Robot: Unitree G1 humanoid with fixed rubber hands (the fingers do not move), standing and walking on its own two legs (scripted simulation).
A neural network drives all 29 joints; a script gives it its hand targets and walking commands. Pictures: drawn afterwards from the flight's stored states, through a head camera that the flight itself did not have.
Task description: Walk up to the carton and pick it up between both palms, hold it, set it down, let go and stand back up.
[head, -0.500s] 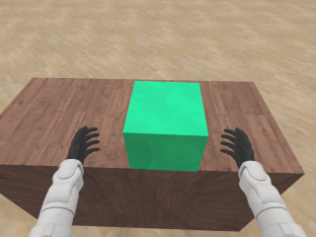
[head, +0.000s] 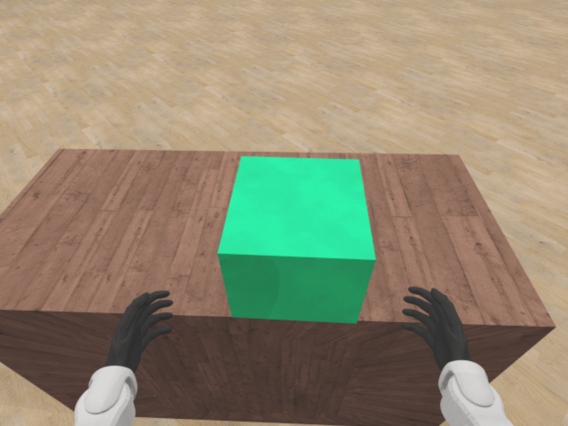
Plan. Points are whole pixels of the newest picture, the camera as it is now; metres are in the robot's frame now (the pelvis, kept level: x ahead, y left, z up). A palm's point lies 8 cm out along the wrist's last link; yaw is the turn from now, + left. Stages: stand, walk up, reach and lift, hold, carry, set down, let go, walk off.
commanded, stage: set down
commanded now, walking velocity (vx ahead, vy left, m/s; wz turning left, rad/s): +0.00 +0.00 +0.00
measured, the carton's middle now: (296, 236) +0.45 +0.01 +0.00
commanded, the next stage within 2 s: let go in 0.98 s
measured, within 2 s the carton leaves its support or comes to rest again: neither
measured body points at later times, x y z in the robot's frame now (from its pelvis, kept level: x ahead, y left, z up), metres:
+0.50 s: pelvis +0.00 +0.00 +0.00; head +0.01 +0.01 +0.45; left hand +0.21 +0.25 -0.03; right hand +0.22 -0.19 -0.03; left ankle +0.02 +0.11 -0.75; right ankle -0.05 -0.06 -0.75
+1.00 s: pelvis +0.00 +0.00 +0.00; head +0.01 +0.01 +0.45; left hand +0.16 +0.25 -0.08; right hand +0.17 -0.20 -0.08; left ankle +0.02 +0.11 -0.75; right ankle -0.05 -0.06 -0.75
